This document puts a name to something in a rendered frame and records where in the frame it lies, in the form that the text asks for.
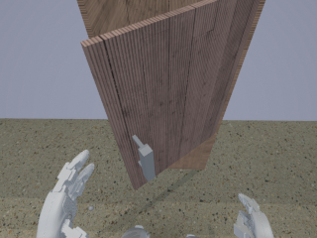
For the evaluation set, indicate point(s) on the robot left hand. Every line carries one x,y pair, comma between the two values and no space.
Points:
61,201

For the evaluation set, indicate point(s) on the cupboard door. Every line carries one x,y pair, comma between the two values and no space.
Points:
166,79

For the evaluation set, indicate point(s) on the robot left thigh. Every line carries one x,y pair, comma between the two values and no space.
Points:
136,232

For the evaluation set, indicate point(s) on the robot right hand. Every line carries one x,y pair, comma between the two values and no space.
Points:
257,225

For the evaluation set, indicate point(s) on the handle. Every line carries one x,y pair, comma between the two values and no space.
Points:
146,161

